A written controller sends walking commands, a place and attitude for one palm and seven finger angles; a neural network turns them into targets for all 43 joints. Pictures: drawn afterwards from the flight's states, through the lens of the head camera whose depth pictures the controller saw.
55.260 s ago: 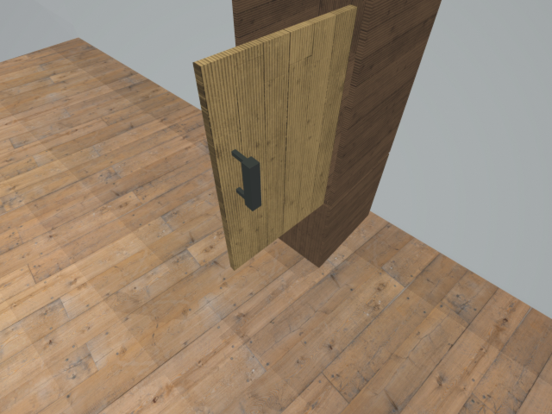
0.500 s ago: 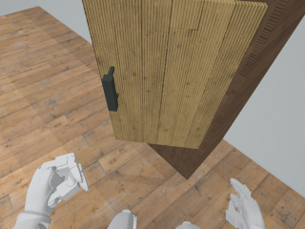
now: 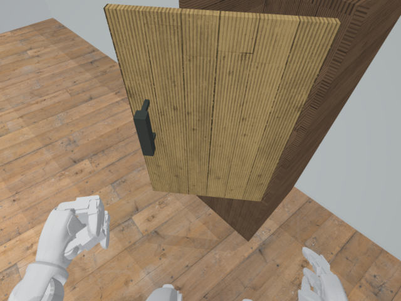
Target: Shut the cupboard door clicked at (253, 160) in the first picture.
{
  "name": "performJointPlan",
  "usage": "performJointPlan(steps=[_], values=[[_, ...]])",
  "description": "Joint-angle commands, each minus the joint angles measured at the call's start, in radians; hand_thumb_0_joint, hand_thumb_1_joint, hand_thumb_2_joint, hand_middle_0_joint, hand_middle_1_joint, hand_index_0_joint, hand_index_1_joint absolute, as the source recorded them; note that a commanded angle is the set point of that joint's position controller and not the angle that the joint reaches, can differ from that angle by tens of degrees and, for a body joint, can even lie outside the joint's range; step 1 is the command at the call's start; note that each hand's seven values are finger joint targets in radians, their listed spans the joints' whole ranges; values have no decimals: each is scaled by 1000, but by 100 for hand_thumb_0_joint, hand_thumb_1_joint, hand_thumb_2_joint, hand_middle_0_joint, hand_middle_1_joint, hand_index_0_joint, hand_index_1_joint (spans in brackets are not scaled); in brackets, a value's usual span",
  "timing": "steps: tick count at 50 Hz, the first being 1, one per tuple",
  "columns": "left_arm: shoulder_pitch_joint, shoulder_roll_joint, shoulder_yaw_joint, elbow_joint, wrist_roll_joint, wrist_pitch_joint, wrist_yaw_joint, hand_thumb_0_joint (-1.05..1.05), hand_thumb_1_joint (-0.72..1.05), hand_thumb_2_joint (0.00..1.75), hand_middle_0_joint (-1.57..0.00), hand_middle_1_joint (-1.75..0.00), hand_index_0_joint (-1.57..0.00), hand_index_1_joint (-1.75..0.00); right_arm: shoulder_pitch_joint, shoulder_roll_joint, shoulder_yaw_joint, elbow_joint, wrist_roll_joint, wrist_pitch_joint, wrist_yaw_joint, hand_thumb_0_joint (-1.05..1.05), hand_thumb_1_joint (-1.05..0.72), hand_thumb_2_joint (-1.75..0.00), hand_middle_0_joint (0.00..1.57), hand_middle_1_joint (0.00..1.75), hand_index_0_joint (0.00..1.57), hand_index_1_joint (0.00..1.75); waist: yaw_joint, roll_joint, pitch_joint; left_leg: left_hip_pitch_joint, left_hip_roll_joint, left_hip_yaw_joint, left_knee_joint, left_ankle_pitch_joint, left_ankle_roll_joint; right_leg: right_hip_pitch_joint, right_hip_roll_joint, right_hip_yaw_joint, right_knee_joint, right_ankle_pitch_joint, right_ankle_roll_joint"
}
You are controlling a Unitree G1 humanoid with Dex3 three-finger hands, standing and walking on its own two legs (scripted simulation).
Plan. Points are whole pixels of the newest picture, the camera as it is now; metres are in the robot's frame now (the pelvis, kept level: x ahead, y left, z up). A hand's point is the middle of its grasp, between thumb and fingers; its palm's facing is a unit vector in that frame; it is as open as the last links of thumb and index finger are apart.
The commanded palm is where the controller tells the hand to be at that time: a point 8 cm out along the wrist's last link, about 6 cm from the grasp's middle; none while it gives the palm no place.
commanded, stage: raise the hand and make a fist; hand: left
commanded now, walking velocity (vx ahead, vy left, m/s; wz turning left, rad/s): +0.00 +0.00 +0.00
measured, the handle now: (147, 127) +0.47 +0.15 +0.07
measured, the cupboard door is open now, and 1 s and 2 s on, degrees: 38 38 38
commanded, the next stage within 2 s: bring the fist close to the handle in 0.20 s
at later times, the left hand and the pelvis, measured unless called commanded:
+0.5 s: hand (117, 222) +0.24 +0.16 +0.07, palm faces -0.06 -1.00 -0.04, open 3.1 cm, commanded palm +0.23 +0.22 +0.07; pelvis -0.01 -0.01 -0.01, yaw +0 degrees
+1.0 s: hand (141, 183) +0.32 +0.14 +0.07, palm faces -0.08 -1.00 -0.01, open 3.1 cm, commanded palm +0.30 +0.19 +0.07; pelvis +0.00 -0.01 +0.00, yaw -1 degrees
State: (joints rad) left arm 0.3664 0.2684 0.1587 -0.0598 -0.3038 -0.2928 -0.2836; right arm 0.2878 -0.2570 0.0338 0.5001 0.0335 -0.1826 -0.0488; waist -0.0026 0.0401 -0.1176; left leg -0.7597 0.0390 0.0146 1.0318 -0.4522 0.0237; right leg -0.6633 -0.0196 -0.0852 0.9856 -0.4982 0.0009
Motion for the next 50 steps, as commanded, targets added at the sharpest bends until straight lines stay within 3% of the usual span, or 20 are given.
performJointPlan(steps=[1,7,11,12,13,15,18,23,25,27,29,32,33,36,38,40,42,44,47,50], values=[[-62,120,82,-216,-15,-89,14,0,90,90,-130,-150,-130,-150,-68,-118,-62,-161,4,-61,-2,0,-90,-90,20,30,20,30,14,21,-162,166,-33,-55,-177,196,-8,45,47,21,-128,224,-29],[-66,122,75,-182,-16,-98,4,0,90,90,-130,-150,-130,-150,-68,-124,-65,-152,6,-54,-4,0,-90,-90,20,30,20,30,5,-13,-146,129,-34,-46,-157,163,-2,43,46,45,-143,191,-26],[-70,111,65,-200,-21,-98,-5,0,90,90,-130,-150,-130,-150,-72,-120,-66,-159,9,-55,-5,0,-90,-90,20,30,20,30,3,2,-159,133,-35,-39,-150,164,-1,43,41,52,-147,189,-23],[-81,136,82,-207,-18,-99,-2,0,90,90,-130,-150,-130,-150,-68,-122,-65,-155,7,-54,-6,0,-90,-90,20,30,20,30,6,-3,-168,131,-35,-42,-144,179,0,58,42,57,-142,206,-25],[-76,121,67,-208,-16,-98,-3,0,90,90,-130,-150,-130,-150,-72,-118,-63,-157,9,-54,-5,0,-90,-90,20,30,20,30,5,23,-166,135,-36,-38,-145,176,0,51,41,58,-143,204,-24],[-68,115,70,-191,-20,-94,-2,0,90,90,-130,-150,-130,-150,-74,-115,-62,-158,9,-52,-6,0,-90,-90,20,30,20,30,4,4,-152,123,-36,-37,-146,158,-1,46,40,59,-151,180,-22],[-222,106,34,-172,-13,-98,3,0,90,90,-130,-150,-130,-150,-74,-121,-54,-142,7,-57,-12,0,-90,-90,20,30,20,30,-24,-2,-126,100,-33,-44,-131,113,3,3,38,71,-156,120,-19],[-315,117,39,-102,-1,-81,10,0,90,90,-130,-150,-130,-150,-69,-128,-55,-125,11,-61,-16,0,-90,-90,20,30,20,30,-23,-20,-163,102,-31,-44,-132,109,4,12,33,79,-160,111,-18],[-335,102,24,-93,5,-67,15,0,90,90,-130,-150,-130,-150,-67,-124,-54,-126,11,-61,-13,0,-90,-90,20,30,20,30,-14,3,-189,125,-34,-42,-141,127,4,30,32,73,-156,139,-19],[-325,139,66,-46,6,-49,24,0,90,90,-130,-150,-130,-150,-63,-129,-55,-121,9,-52,-13,0,-90,-90,20,30,20,30,1,-25,-196,119,-33,-39,-143,157,4,64,33,81,-161,173,-20],[-348,110,47,-49,7,-47,30,0,90,90,-130,-150,-130,-150,-69,-122,-55,-126,10,-47,-7,0,-90,-90,20,30,20,30,2,-18,-214,137,-37,-31,-152,184,4,79,27,79,-159,217,-16],[-387,140,80,2,12,-47,46,0,90,90,-130,-150,-130,-150,-63,-127,-56,-114,8,-33,-5,0,-90,-90,20,30,20,30,1,-52,-194,125,-34,-30,-156,182,3,82,30,77,-163,215,-16],[-418,109,49,12,18,-51,46,0,90,90,-130,-150,-130,-150,-68,-124,-55,-114,7,-31,-4,0,-90,-90,20,30,20,30,-7,-44,-194,128,-36,-25,-155,187,4,77,25,81,-165,228,-13],[-441,101,47,37,21,-69,52,0,90,90,-130,-150,-130,-150,-62,-124,-60,-105,9,-27,2,0,-90,-90,20,30,20,30,-3,-24,-202,145,-35,-23,-164,192,0,74,27,73,-160,240,-15],[-492,94,29,60,26,-72,52,0,90,90,-130,-150,-130,-150,-56,-127,-61,-97,9,-23,4,0,-90,-90,20,30,20,30,-16,-40,-205,148,-34,-24,-159,194,3,71,26,75,-160,252,-14],[-516,74,7,59,33,-81,55,0,90,90,-130,-150,-130,-150,-58,-127,-64,-93,10,-21,7,0,-90,-90,20,30,20,30,-12,1,-213,170,-33,-25,-169,206,1,62,28,66,-150,264,-19],[-570,96,17,82,41,-81,65,0,90,90,-130,-150,-130,-150,-48,-133,-65,-80,8,-15,5,0,-90,-90,20,30,20,30,-23,-27,-215,170,-29,-29,-162,207,4,57,30,67,-149,268,-18],[-621,69,-3,108,48,-85,74,0,90,90,-130,-150,-130,-150,-49,-130,-65,-74,8,-9,7,0,-90,-90,20,30,20,30,-28,-27,-222,179,-29,-28,-168,202,2,46,29,62,-148,264,-17],[-660,99,25,118,57,-92,95,0,90,90,-130,-150,-130,-150,-44,-134,-69,-64,5,-1,9,0,-90,-90,20,30,20,30,-12,-6,-267,199,-29,-30,-167,237,1,69,31,63,-135,300,-22],[-700,58,-9,150,68,-90,113,0,90,90,-130,-150,-130,-150,-40,-127,-71,-57,6,9,15,0,-90,-90,20,30,20,30,-21,-8,-277,223,-26,-28,-173,254,-2,61,30,54,-134,323,-20]])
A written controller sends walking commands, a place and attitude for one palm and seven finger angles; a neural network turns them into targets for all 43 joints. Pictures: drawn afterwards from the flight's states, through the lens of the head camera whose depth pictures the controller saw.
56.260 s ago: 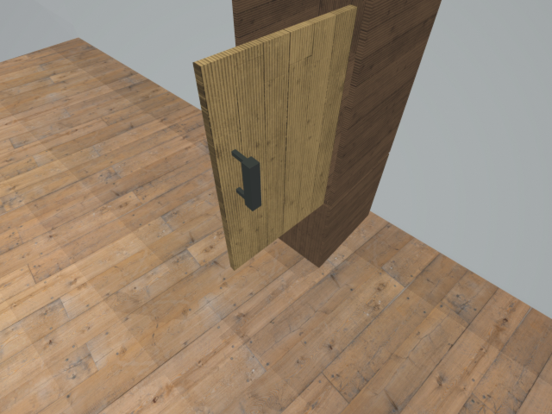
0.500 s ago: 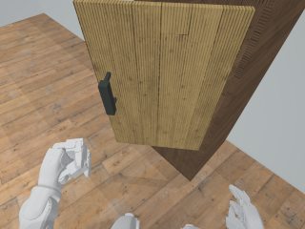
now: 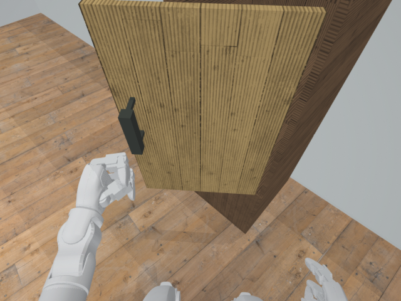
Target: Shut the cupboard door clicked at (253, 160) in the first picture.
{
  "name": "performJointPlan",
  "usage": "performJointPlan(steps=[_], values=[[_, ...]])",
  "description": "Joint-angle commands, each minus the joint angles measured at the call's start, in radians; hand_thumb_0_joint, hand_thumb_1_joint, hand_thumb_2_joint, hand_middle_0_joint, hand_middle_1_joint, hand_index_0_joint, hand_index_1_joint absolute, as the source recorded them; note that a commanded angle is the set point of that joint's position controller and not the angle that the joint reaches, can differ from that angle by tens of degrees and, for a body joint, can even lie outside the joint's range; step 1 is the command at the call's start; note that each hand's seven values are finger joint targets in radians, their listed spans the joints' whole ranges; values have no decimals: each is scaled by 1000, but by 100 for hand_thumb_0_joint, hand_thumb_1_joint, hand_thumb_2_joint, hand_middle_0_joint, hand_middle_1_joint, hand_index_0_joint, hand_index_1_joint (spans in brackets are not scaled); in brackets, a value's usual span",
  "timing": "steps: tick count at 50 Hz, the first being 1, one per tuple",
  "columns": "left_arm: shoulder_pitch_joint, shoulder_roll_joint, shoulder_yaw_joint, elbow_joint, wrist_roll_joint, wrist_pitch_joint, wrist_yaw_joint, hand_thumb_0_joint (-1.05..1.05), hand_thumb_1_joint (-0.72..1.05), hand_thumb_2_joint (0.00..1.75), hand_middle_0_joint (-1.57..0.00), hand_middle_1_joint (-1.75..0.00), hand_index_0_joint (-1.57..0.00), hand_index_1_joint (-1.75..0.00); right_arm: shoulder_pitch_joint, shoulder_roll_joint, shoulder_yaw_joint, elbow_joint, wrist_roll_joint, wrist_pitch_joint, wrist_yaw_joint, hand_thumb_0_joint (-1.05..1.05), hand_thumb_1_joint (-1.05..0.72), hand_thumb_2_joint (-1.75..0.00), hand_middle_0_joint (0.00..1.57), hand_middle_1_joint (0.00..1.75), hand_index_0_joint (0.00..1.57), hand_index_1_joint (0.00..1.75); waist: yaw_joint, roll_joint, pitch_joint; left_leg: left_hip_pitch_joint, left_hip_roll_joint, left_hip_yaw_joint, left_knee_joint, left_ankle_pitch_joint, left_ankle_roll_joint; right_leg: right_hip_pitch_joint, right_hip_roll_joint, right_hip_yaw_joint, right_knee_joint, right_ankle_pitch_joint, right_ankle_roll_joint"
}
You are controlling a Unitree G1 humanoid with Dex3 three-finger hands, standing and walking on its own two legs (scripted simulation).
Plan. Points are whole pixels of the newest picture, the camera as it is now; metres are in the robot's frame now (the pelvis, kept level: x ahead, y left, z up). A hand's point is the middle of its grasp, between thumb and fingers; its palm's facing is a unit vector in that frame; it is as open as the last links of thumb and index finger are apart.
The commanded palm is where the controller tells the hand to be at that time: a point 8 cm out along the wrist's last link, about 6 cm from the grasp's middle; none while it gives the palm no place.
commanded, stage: bring the fist close to the handle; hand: left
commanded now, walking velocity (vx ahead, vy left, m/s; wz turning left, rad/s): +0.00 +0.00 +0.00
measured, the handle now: (134, 126) +0.46 +0.17 +0.07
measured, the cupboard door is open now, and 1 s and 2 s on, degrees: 38 38 22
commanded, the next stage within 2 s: push the door shut along its arc in 0.70 s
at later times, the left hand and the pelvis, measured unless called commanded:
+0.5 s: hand (142, 163) +0.36 +0.13 +0.07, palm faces -0.05 -1.00 -0.01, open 3.1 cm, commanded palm +0.34 +0.19 +0.07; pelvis +0.00 +0.00 +0.00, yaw -1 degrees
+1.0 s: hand (144, 160) +0.37 +0.13 +0.07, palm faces -0.08 -1.00 -0.04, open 3.1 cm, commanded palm +0.36 +0.18 +0.07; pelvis -0.01 -0.01 +0.00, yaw +0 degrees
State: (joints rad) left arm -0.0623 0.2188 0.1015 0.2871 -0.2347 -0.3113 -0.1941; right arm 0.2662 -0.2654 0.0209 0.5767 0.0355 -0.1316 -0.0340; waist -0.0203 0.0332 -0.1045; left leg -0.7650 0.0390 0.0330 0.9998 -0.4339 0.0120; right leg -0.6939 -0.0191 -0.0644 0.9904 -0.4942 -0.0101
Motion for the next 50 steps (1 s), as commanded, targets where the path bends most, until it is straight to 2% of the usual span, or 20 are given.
performJointPlan(steps=[1,5,8,10,12,15,17,19,22,24,27,29,32,36,38,41,42,44,47,50], values=[[-265,117,62,-175,2,-71,31,0,90,90,-130,-150,-130,-150,-15,-121,-58,-130,4,-37,3,0,-90,-90,20,30,20,30,0,-19,-290,225,-25,-46,-143,237,9,95,31,33,-141,321,-9],[-290,77,24,-138,16,-66,45,0,90,90,-130,-150,-130,-150,-13,-117,-57,-134,3,-20,13,0,-90,-90,20,30,20,30,1,-17,-281,229,-26,-42,-151,247,8,101,31,30,-144,338,-9],[-365,103,48,-70,27,-68,59,0,90,90,-130,-150,-130,-150,-8,-122,-56,-122,1,-3,12,0,-90,-90,20,30,20,30,-13,-65,-246,196,-26,-39,-149,214,11,90,31,37,-154,315,-5],[-413,84,34,-63,29,-80,64,0,90,90,-130,-150,-130,-150,-12,-117,-57,-120,1,0,15,0,-90,-90,20,30,20,30,-12,-31,-258,211,-28,-37,-147,204,10,79,30,39,-155,304,-8],[-461,124,66,-41,34,-92,74,0,90,90,-130,-150,-130,-150,-3,-124,-59,-110,-1,6,13,0,-90,-90,20,30,20,30,-13,-47,-279,208,-26,-40,-141,205,11,87,32,43,-151,304,-8],[-507,90,38,-13,36,-109,73,0,90,90,-130,-150,-130,-150,-5,-117,-59,-103,-1,8,17,0,-90,-90,20,30,20,30,-17,-16,-293,218,-27,-36,-136,209,8,77,30,44,-148,312,-9],[-481,131,79,38,40,-109,72,0,90,90,-130,-150,-130,-150,6,-127,-62,-97,-1,16,17,0,-90,-90,20,30,20,30,-8,-45,-295,205,-25,-37,-140,205,9,86,34,45,-152,306,-9],[-519,95,41,40,39,-110,64,0,90,90,-130,-150,-130,-150,0,-122,-60,-103,1,20,19,0,-90,-90,20,30,20,30,-18,-39,-288,202,-27,-34,-145,191,10,82,31,46,-155,296,-7],[-490,138,87,46,31,-113,63,0,90,90,-130,-150,-130,-150,9,-128,-63,-105,0,26,19,0,-90,-90,20,30,20,30,-1,-45,-315,198,-29,-32,-146,204,11,115,32,51,-157,312,-8],[-526,97,46,37,32,-119,59,0,90,90,-130,-150,-130,-150,6,-121,-63,-105,2,27,21,0,-90,-90,20,30,20,30,-13,-27,-302,209,-29,-29,-144,207,11,98,31,50,-156,321,-7],[-515,148,98,68,27,-126,62,0,90,90,-130,-150,-130,-150,11,-129,-66,-99,2,31,16,0,-90,-90,20,30,20,30,-8,-56,-283,184,-29,-26,-144,181,14,97,33,58,-168,289,-5],[-537,115,67,41,26,-138,57,0,90,90,-130,-150,-130,-150,3,-121,-65,-102,2,28,17,0,-90,-90,20,30,20,30,-10,-32,-301,193,-32,-22,-143,189,14,106,28,63,-165,306,-4],[-538,122,64,31,33,-144,57,0,90,90,-130,-150,-130,-150,12,-128,-68,-98,1,26,16,0,-90,-90,20,30,20,30,-13,-28,-320,218,-27,-30,-142,206,13,95,33,53,-153,315,-7],[-549,78,21,46,36,-134,61,0,90,90,-130,-150,-130,-150,8,-125,-67,-94,5,24,19,0,-90,-90,20,30,20,30,-22,-14,-288,225,-26,-37,-151,179,10,60,34,43,-160,281,-9],[-542,111,60,58,34,-130,71,0,90,90,-130,-150,-130,-150,10,-128,-69,-93,2,26,18,0,-90,-90,20,30,20,30,-16,-58,-296,210,-27,-35,-149,171,14,77,32,51,-167,276,-4],[-520,113,62,51,33,-134,69,0,90,90,-130,-150,-130,-150,1,-123,-64,-102,2,28,19,0,-90,-90,20,30,20,30,-8,-57,-293,192,-33,-25,-151,172,14,105,29,58,-170,284,-4],[-545,147,79,65,40,-135,66,0,90,90,-130,-150,-130,-150,7,-129,-64,-96,1,31,16,0,-90,-90,20,30,20,30,-16,-61,-285,185,-30,-27,-147,167,17,99,30,63,-170,282,-3],[-647,150,68,109,47,-142,54,0,90,90,-130,-150,-130,-150,5,-126,-60,-81,2,33,11,0,-90,-90,20,30,20,30,-41,-76,-250,159,-30,-30,-140,129,18,68,27,68,-173,244,2],[-751,184,82,145,41,-153,27,0,90,90,-130,-150,-130,-150,10,-132,-58,-71,2,31,3,0,-90,-90,20,30,20,30,-46,-22,-286,169,-32,-35,-127,114,18,57,28,78,-168,219,-3],[-806,165,63,210,30,-152,-6,0,90,90,-130,-150,-130,-150,19,-133,-58,-60,5,29,3,0,-90,-90,20,30,20,30,-53,-14,-319,186,-31,-45,-120,129,13,43,28,68,-155,234,-7]])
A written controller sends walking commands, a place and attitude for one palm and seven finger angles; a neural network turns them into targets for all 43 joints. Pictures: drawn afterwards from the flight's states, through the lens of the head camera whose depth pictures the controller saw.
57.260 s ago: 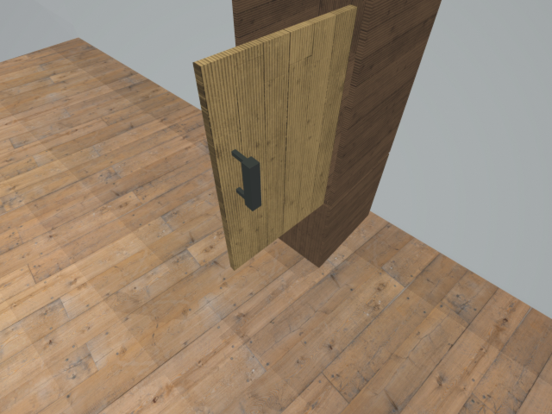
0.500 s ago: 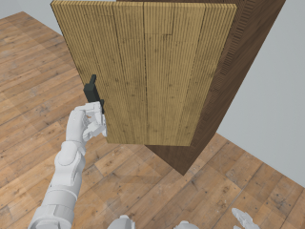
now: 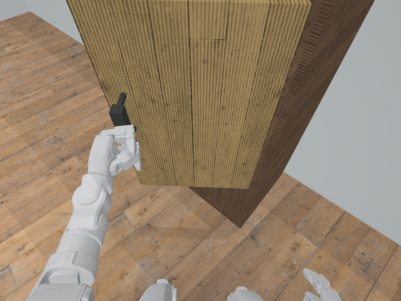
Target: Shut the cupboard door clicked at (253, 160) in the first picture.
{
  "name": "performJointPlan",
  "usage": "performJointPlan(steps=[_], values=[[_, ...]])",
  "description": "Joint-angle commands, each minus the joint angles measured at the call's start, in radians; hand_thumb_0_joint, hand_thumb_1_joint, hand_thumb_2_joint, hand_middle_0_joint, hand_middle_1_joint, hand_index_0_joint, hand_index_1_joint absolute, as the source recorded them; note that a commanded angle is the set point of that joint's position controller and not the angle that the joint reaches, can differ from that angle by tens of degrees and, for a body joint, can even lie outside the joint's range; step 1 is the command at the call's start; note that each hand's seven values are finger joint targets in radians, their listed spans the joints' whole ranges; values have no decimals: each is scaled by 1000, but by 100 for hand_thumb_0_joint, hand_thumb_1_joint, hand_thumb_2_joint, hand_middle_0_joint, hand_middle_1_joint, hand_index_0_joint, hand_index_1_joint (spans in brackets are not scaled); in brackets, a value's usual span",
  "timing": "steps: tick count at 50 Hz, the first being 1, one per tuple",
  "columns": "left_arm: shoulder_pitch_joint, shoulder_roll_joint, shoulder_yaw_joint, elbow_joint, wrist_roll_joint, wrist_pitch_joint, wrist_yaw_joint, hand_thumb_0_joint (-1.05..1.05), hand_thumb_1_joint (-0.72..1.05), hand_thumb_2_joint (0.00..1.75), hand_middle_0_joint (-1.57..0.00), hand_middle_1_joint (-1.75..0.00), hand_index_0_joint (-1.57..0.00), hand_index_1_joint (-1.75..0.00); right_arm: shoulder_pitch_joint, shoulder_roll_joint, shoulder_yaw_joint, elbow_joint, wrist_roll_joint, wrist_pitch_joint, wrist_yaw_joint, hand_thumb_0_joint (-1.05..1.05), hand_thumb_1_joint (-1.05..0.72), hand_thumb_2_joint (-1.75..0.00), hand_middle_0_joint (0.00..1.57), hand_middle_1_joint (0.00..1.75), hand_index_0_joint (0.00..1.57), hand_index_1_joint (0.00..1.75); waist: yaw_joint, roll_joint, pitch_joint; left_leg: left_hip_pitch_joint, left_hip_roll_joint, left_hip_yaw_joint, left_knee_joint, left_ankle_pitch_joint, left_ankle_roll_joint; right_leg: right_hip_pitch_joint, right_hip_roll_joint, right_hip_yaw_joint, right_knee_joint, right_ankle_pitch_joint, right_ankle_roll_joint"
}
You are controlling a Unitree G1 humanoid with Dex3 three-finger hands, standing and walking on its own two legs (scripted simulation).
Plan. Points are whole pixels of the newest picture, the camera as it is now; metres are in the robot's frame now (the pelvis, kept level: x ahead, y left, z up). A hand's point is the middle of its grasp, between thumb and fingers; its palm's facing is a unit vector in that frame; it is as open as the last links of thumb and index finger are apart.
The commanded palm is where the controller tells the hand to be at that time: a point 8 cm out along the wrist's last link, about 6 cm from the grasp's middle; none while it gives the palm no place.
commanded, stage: push the door shut along its arc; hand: left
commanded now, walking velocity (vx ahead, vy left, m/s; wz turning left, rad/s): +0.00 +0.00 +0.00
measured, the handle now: (126, 121) +0.48 +0.18 +0.07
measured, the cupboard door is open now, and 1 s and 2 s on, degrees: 38 22 7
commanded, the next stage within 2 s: pull the fist back off the door in 1.68 s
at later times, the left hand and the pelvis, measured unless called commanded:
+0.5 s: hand (141, 132) +0.44 +0.14 +0.07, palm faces -0.20 -0.98 -0.05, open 3.1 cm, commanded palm +0.44 +0.17 +0.07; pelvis -0.01 +0.01 -0.02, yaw +1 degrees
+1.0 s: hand (164, 112) +0.50 +0.10 +0.07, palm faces -0.34 -0.94 -0.04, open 3.1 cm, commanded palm +0.51 +0.14 +0.07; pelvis -0.02 +0.01 -0.04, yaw -1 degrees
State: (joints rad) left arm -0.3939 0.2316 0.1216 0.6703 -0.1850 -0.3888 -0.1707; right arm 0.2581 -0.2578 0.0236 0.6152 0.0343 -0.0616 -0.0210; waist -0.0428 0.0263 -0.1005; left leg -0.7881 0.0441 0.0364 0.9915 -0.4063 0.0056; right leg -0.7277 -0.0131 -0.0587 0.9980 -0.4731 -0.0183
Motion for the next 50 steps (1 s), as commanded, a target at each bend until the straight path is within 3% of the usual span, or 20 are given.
performJointPlan(steps=[1,3,4,5,6,8,9,12,15,19,21,29,33,36,40,46,50], values=[[-478,134,26,-159,-22,-71,-41,0,90,90,-130,-150,-130,-150,29,-141,-62,-101,8,-43,-9,0,-90,-90,20,30,20,30,-30,20,-336,226,-36,-49,-107,117,18,64,24,58,-157,228,-2],[-499,142,34,-88,-22,-57,-56,0,90,90,-130,-150,-130,-150,53,-148,-64,-89,8,-39,-6,0,-90,-90,20,30,20,30,-40,-21,-333,224,-32,-59,-101,135,19,45,27,49,-148,248,-1],[-517,131,27,-56,-25,-51,-63,0,90,90,-130,-150,-130,-150,57,-148,-63,-89,7,-36,-3,0,-90,-90,20,30,20,30,-43,-29,-321,203,-34,-57,-99,126,21,42,26,51,-150,241,1],[-535,158,48,-44,-22,-51,-66,0,90,90,-130,-150,-130,-150,63,-153,-65,-88,7,-32,-2,0,-90,-90,20,30,20,30,-37,-24,-324,196,-34,-58,-97,133,20,44,26,52,-145,247,-2],[-552,141,30,-34,-20,-50,-73,0,90,90,-130,-150,-130,-150,67,-152,-65,-91,7,-30,0,0,-90,-90,20,30,20,30,-46,-27,-331,199,-35,-57,-93,134,22,35,27,49,-142,246,-1],[-602,167,48,7,-17,-52,-84,0,90,90,-130,-150,-130,-150,80,-159,-67,-81,7,-24,-1,0,-90,-90,20,30,20,30,-54,-40,-326,188,-33,-62,-86,127,24,18,26,49,-139,235,-1],[-646,136,15,12,-17,-55,-93,0,90,90,-130,-150,-130,-150,81,-155,-67,-81,8,-23,0,0,-90,-90,20,30,20,30,-68,-41,-320,182,-35,-61,-83,115,26,8,26,51,-141,226,1],[-732,155,19,43,-11,-64,-107,0,90,90,-130,-150,-130,-150,101,-166,-72,-65,5,-21,-1,0,-90,-90,20,30,20,30,-79,-1,-347,210,-32,-75,-73,107,26,-44,30,43,-130,196,-6],[-771,132,-5,75,-12,-67,-125,0,90,90,-130,-150,-130,-150,111,-168,-74,-57,7,-20,3,0,-90,-90,20,30,20,30,-89,1,-365,224,-28,-86,-71,100,23,-75,32,36,-124,175,-8],[-866,168,10,120,-12,-64,-137,0,90,90,-130,-150,-130,-150,127,-178,-72,-40,7,-19,-1,0,-90,-90,20,30,20,30,-109,8,-363,208,-26,-96,-64,70,26,-112,35,37,-120,141,-10],[-899,138,-24,133,-5,-66,-143,0,90,90,-130,-150,-130,-150,133,-179,-73,-36,6,-22,1,0,-90,-90,20,30,20,30,-119,27,-364,225,-25,-105,-65,62,24,-146,36,30,-114,126,-13],[-1027,174,-3,200,2,-58,-148,0,90,90,-130,-150,-130,-150,169,-192,-73,-11,0,-35,5,0,-90,-90,20,30,20,30,-147,37,-408,227,-21,-125,-50,41,25,-204,41,24,-92,102,-14],[-1090,247,42,241,16,-55,-155,0,90,90,-130,-150,-130,-150,183,-200,-69,-3,-4,-42,4,0,-90,-90,20,30,20,30,-157,45,-424,191,-21,-124,-28,35,28,-215,42,31,-80,93,-14],[-1131,257,38,285,22,-44,-168,0,90,90,-130,-150,-130,-150,195,-201,-63,1,-4,-46,6,0,-90,-90,20,30,20,30,-174,44,-398,149,-21,-121,-15,16,32,-224,45,37,-79,79,-13],[-1156,283,59,298,23,-34,-188,0,90,90,-130,-150,-130,-150,215,-206,-64,-3,-7,-50,9,0,-90,-90,20,30,20,30,-174,71,-461,172,-17,-128,6,68,30,-242,48,32,-57,105,-18],[-1207,303,69,323,43,-8,-194,0,90,90,-130,-150,-130,-150,242,-209,-66,-2,-12,-45,17,0,-90,-90,20,30,20,30,-191,81,-484,157,-14,-128,37,98,34,-270,52,32,-43,120,-15],[-1250,367,113,355,56,15,-193,0,90,90,-130,-150,-130,-150,263,-213,-63,5,-14,-40,17,0,-90,-90,20,30,20,30,-203,86,-490,127,-10,-122,62,120,37,-277,56,34,-32,133,-15]])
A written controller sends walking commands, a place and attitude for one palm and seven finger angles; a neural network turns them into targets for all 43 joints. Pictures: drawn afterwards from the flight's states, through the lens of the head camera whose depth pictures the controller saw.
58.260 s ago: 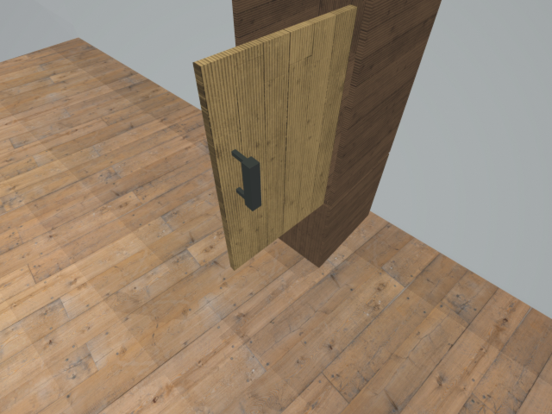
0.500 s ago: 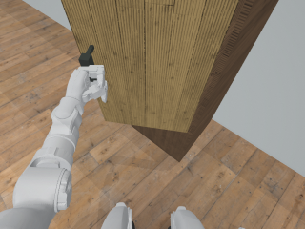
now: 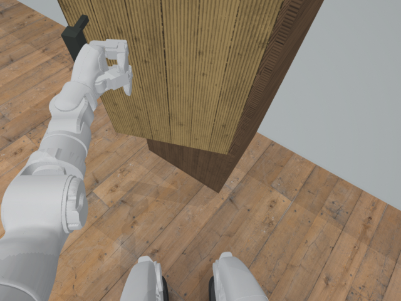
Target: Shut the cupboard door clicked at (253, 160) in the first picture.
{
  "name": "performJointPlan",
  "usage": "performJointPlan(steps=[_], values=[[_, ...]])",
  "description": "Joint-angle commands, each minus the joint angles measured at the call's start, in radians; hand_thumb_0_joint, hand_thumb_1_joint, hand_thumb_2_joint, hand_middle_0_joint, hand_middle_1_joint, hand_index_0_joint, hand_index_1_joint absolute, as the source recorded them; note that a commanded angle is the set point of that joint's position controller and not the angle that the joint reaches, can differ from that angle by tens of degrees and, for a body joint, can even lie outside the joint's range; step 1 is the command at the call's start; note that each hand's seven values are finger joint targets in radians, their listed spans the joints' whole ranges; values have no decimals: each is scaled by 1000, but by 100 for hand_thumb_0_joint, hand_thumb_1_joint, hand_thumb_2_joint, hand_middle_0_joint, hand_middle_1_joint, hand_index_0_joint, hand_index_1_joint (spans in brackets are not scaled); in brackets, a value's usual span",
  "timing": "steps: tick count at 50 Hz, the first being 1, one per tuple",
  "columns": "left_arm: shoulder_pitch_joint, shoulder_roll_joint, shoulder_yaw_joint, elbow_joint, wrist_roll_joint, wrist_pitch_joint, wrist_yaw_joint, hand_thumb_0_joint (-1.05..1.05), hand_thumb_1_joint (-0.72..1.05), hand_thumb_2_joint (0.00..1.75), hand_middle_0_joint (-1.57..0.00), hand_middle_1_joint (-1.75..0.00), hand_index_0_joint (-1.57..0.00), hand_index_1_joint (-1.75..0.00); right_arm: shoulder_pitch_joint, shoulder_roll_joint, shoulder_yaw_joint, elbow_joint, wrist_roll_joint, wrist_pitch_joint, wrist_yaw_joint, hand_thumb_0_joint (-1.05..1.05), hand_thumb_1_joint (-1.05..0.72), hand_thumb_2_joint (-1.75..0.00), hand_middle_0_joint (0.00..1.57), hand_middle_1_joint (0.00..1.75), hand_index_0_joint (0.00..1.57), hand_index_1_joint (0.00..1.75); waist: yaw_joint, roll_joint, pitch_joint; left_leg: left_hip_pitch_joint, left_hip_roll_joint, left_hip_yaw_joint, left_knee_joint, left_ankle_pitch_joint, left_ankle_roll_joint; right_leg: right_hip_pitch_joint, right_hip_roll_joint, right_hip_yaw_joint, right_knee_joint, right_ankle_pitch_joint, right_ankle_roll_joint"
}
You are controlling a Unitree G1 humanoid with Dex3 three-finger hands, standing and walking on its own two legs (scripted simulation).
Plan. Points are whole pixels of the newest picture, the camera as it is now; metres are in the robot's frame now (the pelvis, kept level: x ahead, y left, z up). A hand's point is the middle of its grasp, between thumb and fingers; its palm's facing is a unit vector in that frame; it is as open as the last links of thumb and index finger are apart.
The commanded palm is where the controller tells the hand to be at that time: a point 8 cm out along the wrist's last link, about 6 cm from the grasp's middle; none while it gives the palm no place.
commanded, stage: push the door shut along its arc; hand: left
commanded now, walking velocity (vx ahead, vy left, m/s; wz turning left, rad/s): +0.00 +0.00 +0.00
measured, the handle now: (88, 52) +0.59 +0.17 +0.10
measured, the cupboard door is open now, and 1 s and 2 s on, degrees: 22 7 7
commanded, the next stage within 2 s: pull the fist back off the door in 0.68 s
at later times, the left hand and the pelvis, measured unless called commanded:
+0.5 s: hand (137, 58) +0.56 +0.07 +0.11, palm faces -0.40 -0.92 -0.03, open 2.9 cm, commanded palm +0.58 +0.09 +0.11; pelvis +0.01 +0.00 -0.01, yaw -1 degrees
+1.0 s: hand (158, 44) +0.60 +0.03 +0.11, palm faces +0.06 -1.00 +0.01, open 3.1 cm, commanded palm +0.57 +0.06 +0.11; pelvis +0.00 +0.00 -0.02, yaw -1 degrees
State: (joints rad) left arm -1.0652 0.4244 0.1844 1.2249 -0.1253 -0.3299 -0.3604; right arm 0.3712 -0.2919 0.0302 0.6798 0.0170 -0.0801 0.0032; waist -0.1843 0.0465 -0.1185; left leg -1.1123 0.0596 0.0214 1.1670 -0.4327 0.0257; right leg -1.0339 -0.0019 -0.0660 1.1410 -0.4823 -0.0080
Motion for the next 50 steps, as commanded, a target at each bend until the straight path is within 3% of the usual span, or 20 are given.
performJointPlan(steps=[1,4,6,8,10,13,15,18,21,27,30,32,39,40,41,42,45,46,48,50], values=[[-583,186,58,-195,1,-39,-2,0,90,90,-130,-150,-130,-150,154,-179,-68,-61,1,-18,-7,0,-90,-90,20,30,20,30,-61,67,-472,442,-25,-107,-111,150,16,34,46,41,-172,144,-25],[-582,262,122,-193,13,-35,-2,0,90,90,-130,-150,-130,-150,170,-179,-68,-68,-5,-17,-4,0,-90,-90,20,30,20,30,-48,84,-526,440,-24,-101,-92,206,18,60,49,45,-157,184,-25],[-553,272,129,-195,25,-28,-8,0,90,90,-130,-150,-130,-150,177,-175,-69,-74,-8,-9,1,0,-90,-90,20,30,20,30,-38,85,-544,429,-24,-91,-83,248,17,94,51,47,-150,232,-24],[-548,246,113,-191,27,-24,-21,0,90,90,-130,-150,-130,-150,182,-168,-71,-78,-9,-7,4,0,-90,-90,20,30,20,30,-43,76,-553,445,-24,-93,-80,279,17,93,56,45,-146,263,-20],[-580,264,114,-193,29,-12,-30,0,90,90,-130,-150,-130,-150,187,-172,-73,-72,-7,2,-1,0,-90,-90,20,30,20,30,-63,43,-523,402,-23,-81,-70,248,23,102,57,53,-159,258,-15],[-640,257,94,-185,30,-4,-44,0,90,90,-130,-150,-130,-150,194,-173,-71,-58,-8,0,-7,0,-90,-90,20,30,20,30,-79,73,-507,410,-22,-85,-64,236,24,66,59,50,-159,239,-18],[-673,203,49,-185,26,5,-51,0,90,90,-130,-150,-130,-150,196,-171,-73,-50,-9,-4,-9,0,-90,-90,20,30,20,30,-98,88,-497,434,-22,-90,-60,234,24,26,59,46,-165,225,-18],[-735,174,26,-172,16,15,-61,0,90,90,-130,-150,-130,-150,206,-175,-73,-27,-14,-16,-14,0,-90,-90,20,30,20,30,-121,89,-507,469,-19,-102,-50,240,28,-24,61,36,-161,210,-18],[-774,166,11,-144,18,31,-69,0,90,90,-130,-150,-130,-150,203,-177,-69,-11,-16,-26,-20,0,-90,-90,20,30,20,30,-135,105,-489,447,-19,-102,-39,208,28,-56,61,31,-156,180,-21],[-854,107,-28,-185,15,38,-74,0,90,90,-130,-150,-130,-150,209,-177,-73,11,-29,-51,-22,0,-90,-90,20,30,20,30,-145,185,-555,554,-19,-125,-24,292,27,-134,64,12,-128,199,-30],[-884,109,-35,-190,25,48,-72,0,90,90,-130,-150,-130,-150,208,-181,-74,18,-31,-52,-23,0,-90,-90,20,30,20,30,-148,174,-573,542,-18,-127,-14,282,24,-133,63,10,-120,196,-29],[-899,62,-60,-174,27,58,-64,0,90,90,-130,-150,-130,-150,203,-178,-73,22,-32,-55,-23,0,-90,-90,20,30,20,30,-163,177,-548,551,-19,-132,-18,275,27,-168,64,5,-120,182,-29],[-950,29,-88,-138,40,81,-52,0,90,90,-130,-150,-130,-150,198,-183,-69,39,-35,-61,-30,0,-90,-90,20,30,20,30,-191,171,-525,531,-15,-140,-12,213,27,-221,62,-6,-110,145,-28],[-969,81,119,-144,-24,96,155,0,90,90,-130,-150,-130,-150,244,-156,-59,-3,-48,-70,-20,0,-90,-90,20,30,20,30,-143,196,-535,452,-4,-154,-39,137,8,-186,50,12,-114,133,-21],[-915,50,96,-98,12,109,264,0,90,90,-130,-150,-130,-150,245,-153,-57,0,-58,-70,-1,0,-90,-90,20,30,20,30,-148,171,-532,421,-2,-167,-55,91,2,-179,49,8,-104,112,-13],[-911,32,122,-94,25,104,351,0,90,90,-130,-150,-130,-150,263,-154,-63,1,-74,-69,14,0,-90,-90,20,30,20,30,-157,135,-526,418,-3,-182,-65,83,3,-181,47,3,-101,113,-5],[-921,4,145,-150,138,33,597,0,90,90,-130,-150,-130,-150,285,-141,-75,-12,-125,-57,68,0,-90,-90,20,30,20,30,-142,170,-580,428,-10,-164,-46,146,-7,-175,43,3,-89,145,4],[-909,17,125,-151,200,1,641,0,90,90,-130,-150,-130,-150,297,-140,-81,-7,-136,-50,86,0,-90,-90,20,30,20,30,-143,168,-603,438,-11,-159,-37,183,-9,-163,44,2,-83,159,3],[-885,37,85,-150,286,-48,659,0,90,90,-130,-150,-130,-150,313,-147,-92,-11,-144,-29,110,0,-90,-90,20,30,20,30,-149,170,-630,456,-13,-144,-35,229,-8,-131,46,6,-92,177,-1],[-829,52,64,-145,296,-64,621,0,90,90,-130,-150,-130,-150,311,-149,-98,-20,-129,-4,119,0,-90,-90,20,30,20,30,-135,149,-635,443,-22,-117,-54,216,-5,-43,49,16,-124,189,-7]])
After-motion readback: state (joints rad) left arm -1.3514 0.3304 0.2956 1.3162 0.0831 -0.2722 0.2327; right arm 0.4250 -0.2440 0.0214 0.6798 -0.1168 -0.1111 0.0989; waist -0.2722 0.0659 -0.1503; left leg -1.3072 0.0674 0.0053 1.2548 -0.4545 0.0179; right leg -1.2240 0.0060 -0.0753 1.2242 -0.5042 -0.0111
